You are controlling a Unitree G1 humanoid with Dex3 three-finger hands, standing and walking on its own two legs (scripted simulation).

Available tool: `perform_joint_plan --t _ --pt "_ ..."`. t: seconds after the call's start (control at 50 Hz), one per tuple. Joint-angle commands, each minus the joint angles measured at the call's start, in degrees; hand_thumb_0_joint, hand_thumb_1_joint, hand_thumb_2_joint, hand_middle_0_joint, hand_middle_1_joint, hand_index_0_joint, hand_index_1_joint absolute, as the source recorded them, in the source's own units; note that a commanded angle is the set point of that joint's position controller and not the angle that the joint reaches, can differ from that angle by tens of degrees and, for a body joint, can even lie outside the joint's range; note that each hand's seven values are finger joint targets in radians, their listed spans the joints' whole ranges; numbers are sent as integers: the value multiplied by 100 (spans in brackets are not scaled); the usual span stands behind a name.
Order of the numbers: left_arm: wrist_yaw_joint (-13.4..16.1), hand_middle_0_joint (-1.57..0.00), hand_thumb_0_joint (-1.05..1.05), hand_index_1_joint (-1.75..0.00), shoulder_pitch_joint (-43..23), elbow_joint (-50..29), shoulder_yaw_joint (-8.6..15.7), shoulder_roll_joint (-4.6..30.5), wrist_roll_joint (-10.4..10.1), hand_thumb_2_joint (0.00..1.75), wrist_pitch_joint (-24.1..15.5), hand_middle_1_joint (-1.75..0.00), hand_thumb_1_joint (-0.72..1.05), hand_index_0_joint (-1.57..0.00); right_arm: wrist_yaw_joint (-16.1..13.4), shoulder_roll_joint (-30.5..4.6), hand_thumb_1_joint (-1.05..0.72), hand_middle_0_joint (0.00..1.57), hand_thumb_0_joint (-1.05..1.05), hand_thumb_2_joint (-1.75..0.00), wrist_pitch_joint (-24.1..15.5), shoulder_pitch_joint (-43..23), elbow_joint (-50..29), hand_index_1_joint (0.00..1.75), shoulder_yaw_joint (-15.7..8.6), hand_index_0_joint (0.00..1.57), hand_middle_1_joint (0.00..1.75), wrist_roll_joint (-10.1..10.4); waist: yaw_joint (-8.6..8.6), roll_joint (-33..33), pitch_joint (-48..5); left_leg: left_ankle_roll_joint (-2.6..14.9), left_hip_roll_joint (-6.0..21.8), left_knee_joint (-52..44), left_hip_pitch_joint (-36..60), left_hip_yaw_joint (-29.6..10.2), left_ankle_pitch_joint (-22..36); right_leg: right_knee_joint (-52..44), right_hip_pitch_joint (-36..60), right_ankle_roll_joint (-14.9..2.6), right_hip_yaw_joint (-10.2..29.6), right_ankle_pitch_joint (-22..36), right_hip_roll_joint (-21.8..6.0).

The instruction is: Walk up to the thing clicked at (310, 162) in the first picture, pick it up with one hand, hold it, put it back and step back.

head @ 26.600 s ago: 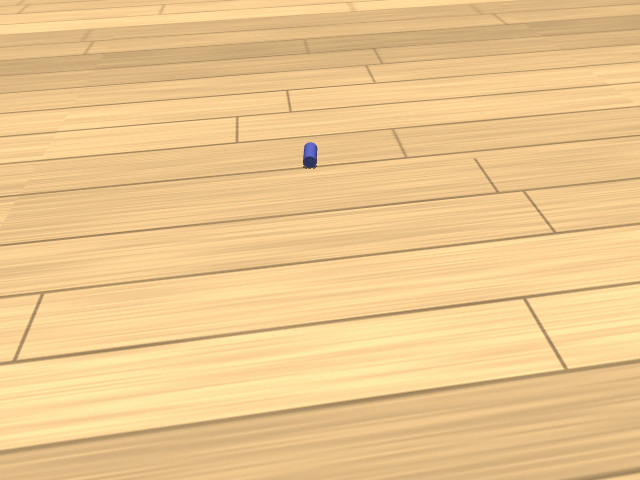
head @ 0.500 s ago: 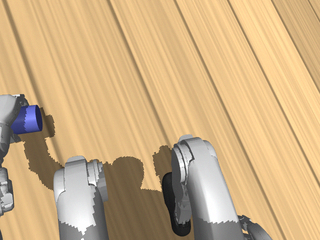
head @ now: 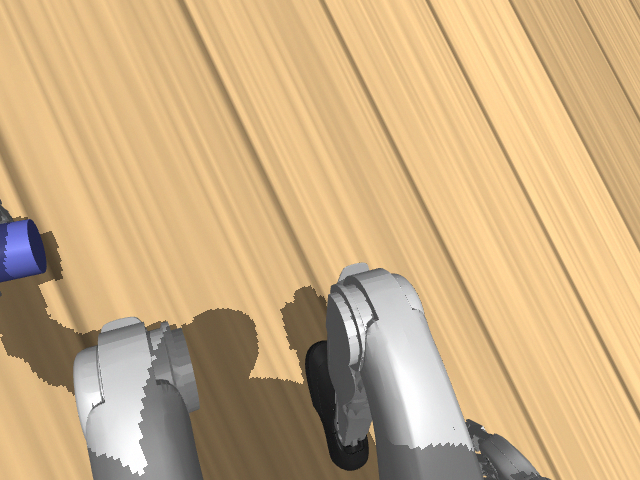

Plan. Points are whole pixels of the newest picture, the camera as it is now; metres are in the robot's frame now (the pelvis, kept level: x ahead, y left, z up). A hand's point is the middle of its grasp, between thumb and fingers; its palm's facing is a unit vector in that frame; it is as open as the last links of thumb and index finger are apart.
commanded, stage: rest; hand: left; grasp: from above
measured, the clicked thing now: out of the picture +0.41 +0.34 -0.23
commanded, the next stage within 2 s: open in 1.06 s
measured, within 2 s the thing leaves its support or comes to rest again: rests again in 0.94 s
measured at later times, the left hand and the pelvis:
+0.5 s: hand out of the picture +0.40 +0.34 -0.24, palm faces -0.47 -0.16 -0.87, open 9.8 cm; pelvis +0.00 +0.01 -0.01, yaw -1 degrees
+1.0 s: hand out of the picture +0.41 +0.33 -0.24, palm faces -0.45 -0.15 -0.88, open 9.8 cm; pelvis +0.00 +0.01 -0.01, yaw -2 degrees
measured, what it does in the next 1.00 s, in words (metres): stands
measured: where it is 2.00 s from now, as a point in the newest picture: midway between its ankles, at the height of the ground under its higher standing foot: (262, 463)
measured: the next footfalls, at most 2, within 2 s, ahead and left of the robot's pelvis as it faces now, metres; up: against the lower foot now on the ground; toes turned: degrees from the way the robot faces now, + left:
none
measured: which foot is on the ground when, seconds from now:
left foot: down 0.00-1.00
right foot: down 0.00-1.00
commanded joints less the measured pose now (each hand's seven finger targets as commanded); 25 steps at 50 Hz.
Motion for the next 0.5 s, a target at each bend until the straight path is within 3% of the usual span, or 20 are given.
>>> perform_joint_plan --t 0.0,0.02,0.12,0.14,0.16,0.18,0.22,0.28,0.3,0.32,0.34,0.36,0.4,0.42,0.44,0.48 --pt "291 -112 0 -72 -1626 -553 19 1377 -168 88 3 -73 80 -113 38 -1699 -90 20 0 -90 -117 969 -60 30 -442 20 30 -64 -138 2477 -3587 257 39 -1624 2909 832 1313 -1031 1803 -475 -973 1300 138" --pt "286 -110 0 -70 -1549 -601 20 1462 -152 85 13 -72 78 -112 42 -1730 -90 20 0 -90 -121 949 -45 30 -451 20 30 -29 -31 2530 -3613 249 52 -1648 2914 814 1276 -1016 1800 -507 -956 1249 160" --pt "309 -111 0 -70 -1308 -610 219 1641 -182 88 73 -69 75 -111 89 -1796 -90 20 0 -90 -150 998 5 30 -474 20 30 -36 28 2654 -3792 209 57 -1643 3137 773 1609 -904 1921 -490 -989 1516 157" --pt "308 -112 0 -71 -1326 -564 202 1615 -171 90 86 -70 76 -111 112 -1802 -90 20 0 -90 -163 1002 -28 30 -449 20 30 -63 -54 2661 -3756 206 53 -1599 3183 782 1706 -865 1919 -473 -998 1607 143" --pt "317 -111 0 -71 -1319 -568 237 1601 -203 89 77 -70 76 -110 121 -1809 -90 20 0 -90 -148 993 0 30 -465 20 30 -54 -28 2670 -3784 208 51 -1644 3130 748 1678 -881 1934 -474 -1009 1584 152" --pt "308 -111 0 -71 -1393 -484 128 1456 -208 89 74 -70 76 -110 135 -1815 -90 20 0 -90 -158 895 -91 30 -440 20 30 -60 -76 2596 -3578 208 50 -1618 2976 746 1582 -874 1796 -489 -1035 1505 141" --pt "293 -110 0 -70 -1492 -405 183 1608 -186 87 66 -70 76 -110 154 -1871 -90 20 0 -90 -179 918 -63 30 -423 20 30 -67 -172 2567 -3379 216 57 -1592 2908 727 1448 -884 1703 -481 -1046 1396 134" --pt "307 -111 0 -70 -1386 -514 313 1733 -204 86 2 -69 76 -110 160 -1911 -90 20 0 -90 -176 933 -72 30 -435 20 30 -70 -85 2685 -3502 191 51 -1679 3046 661 1538 -861 1772 -463 -1076 1421 135" --pt "287 -111 0 -70 -1462 -386 241 1702 -158 87 -7 -69 76 -111 180 -1858 -90 20 0 -90 -195 896 -67 30 -373 20 30 -83 -166 2656 -3319 183 63 -1581 3011 673 1445 -815 1648 -473 -1083 1355 130" --pt "286 -111 0 -69 -1386 -434 215 1662 -175 86 -42 -69 75 -110 199 -1856 -90 20 0 -90 -190 905 -55 30 -401 20 30 -99 -136 2727 -3413 193 74 -1641 3038 666 1429 -866 1775 -455 -1058 1345 147" --pt "272 -111 0 -69 -1482 -427 135 1605 -118 86 -58 -69 75 -110 218 -1855 -90 20 0 -90 -210 936 -73 30 -389 20 30 -116 -229 2709 -3438 185 70 -1590 3124 684 1469 -837 1760 -436 -1069 1413 154" --pt "284 -110 0 -70 -1498 -381 219 1667 -153 85 -91 -70 77 -110 228 -1811 -90 20 0 -90 -198 895 -56 30 -329 20 30 -113 -229 2655 -3402 187 77 -1599 3029 630 1409 -830 1728 -448 -1110 1344 153" --pt "254 -111 0 -70 -1521 -380 125 1588 -164 87 -118 -70 76 -110 257 -1854 -90 20 0 -90 -228 921 -62 30 -350 20 30 -149 -287 2704 -3388 189 83 -1555 3151 646 1433 -821 1733 -402 -1106 1383 147" --pt "281 -110 0 -70 -1452 -318 108 1613 -148 87 -133 -70 76 -110 252 -1872 -90 20 0 -90 -234 857 -36 30 -343 20 30 -141 -237 2708 -3388 188 89 -1572 3127 637 1398 -851 1743 -428 -1098 1364 173" --pt "295 -111 0 -69 -1584 -308 107 1665 -131 85 -155 -69 76 -111 274 -1840 -90 20 0 -90 -256 885 -46 30 -280 20 30 -166 -326 2685 -3284 193 90 -1514 3053 647 1368 -835 1741 -416 -1109 1358 169" --pt "360 -111 0 -70 -1334 -278 155 1704 -131 88 -170 -69 76 -110 270 -1908 -90 20 0 -90 -247 873 -24 30 -295 20 30 -158 -233 2733 -3392 170 82 -1583 3179 629 1586 -805 1825 -397 -1133 1502 172"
